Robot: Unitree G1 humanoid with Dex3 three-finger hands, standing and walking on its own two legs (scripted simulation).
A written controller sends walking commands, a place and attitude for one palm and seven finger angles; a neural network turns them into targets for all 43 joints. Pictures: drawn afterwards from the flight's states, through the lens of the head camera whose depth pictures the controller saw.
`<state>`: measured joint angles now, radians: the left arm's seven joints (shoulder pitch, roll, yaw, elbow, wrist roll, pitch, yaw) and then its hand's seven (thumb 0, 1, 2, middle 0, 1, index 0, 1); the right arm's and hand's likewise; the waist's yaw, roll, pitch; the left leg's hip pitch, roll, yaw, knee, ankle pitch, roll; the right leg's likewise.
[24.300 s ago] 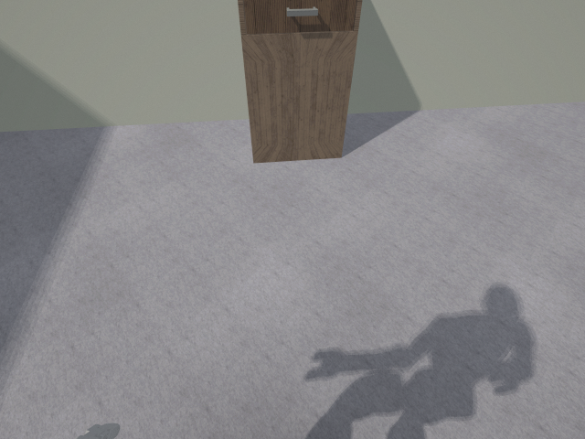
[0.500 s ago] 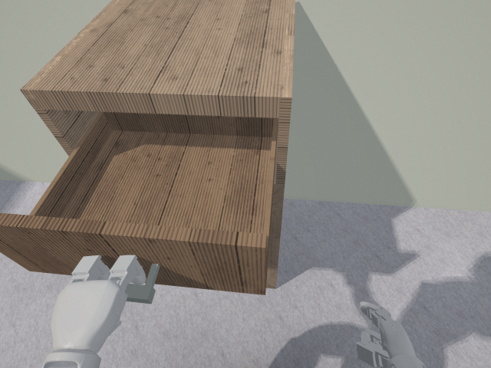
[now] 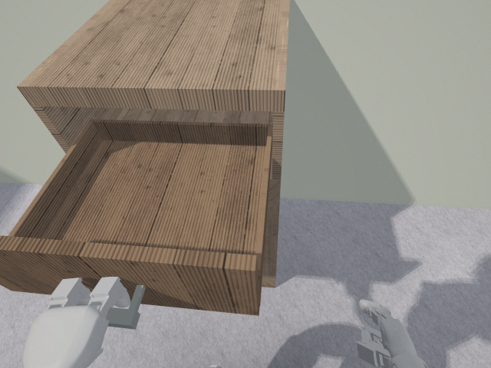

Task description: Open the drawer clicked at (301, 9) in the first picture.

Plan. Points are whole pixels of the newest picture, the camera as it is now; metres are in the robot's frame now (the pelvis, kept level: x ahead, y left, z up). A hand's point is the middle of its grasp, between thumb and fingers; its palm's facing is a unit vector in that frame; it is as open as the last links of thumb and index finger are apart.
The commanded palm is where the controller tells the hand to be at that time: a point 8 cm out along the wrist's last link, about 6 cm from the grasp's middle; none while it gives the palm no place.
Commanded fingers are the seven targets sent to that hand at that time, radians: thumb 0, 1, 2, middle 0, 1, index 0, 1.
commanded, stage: open the thumb to release the handle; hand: left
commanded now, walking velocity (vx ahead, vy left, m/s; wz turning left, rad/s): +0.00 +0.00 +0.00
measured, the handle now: (99, 301) +0.20 +0.24 +0.05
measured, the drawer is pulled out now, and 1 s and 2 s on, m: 0.30 0.30 0.29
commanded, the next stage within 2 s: lift the hand off the handle in 0.58 s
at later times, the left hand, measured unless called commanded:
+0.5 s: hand (91, 340) +0.15 +0.24 +0.03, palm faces +0.00 -0.08 -1.00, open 10.3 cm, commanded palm +0.13 +0.25 +0.08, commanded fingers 0.00 -0.50 0.30 -0.30 -1.20 -0.30 -1.20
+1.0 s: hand (94, 337) +0.16 +0.24 +0.03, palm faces +0.03 -0.09 -1.00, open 13.4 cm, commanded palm +0.14 +0.24 +0.08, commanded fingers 0.00 -0.50 0.30 -0.30 -1.20 -0.30 -1.20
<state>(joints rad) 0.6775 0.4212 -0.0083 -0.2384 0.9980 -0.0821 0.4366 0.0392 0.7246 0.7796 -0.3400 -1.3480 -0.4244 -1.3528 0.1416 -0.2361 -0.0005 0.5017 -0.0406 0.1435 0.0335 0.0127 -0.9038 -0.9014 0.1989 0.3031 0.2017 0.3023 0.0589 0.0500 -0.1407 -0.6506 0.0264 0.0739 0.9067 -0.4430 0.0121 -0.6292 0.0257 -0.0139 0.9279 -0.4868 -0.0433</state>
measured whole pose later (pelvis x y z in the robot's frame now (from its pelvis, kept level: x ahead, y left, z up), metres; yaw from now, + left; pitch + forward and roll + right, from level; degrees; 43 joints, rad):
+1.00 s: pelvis -0.01 -0.01 +0.00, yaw +2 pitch +9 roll +0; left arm 0.51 0.40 -0.02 -0.12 1.02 -0.12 0.43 0.00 -0.49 0.31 -0.36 -1.23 -0.38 -1.25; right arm 0.14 -0.24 -0.02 0.56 -0.04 0.12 0.00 0.01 -0.90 -0.90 0.20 0.30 0.20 0.30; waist 0.08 0.06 -0.12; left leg -0.65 0.01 0.03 0.88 -0.40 0.01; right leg -0.60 0.02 -0.06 0.90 -0.46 -0.05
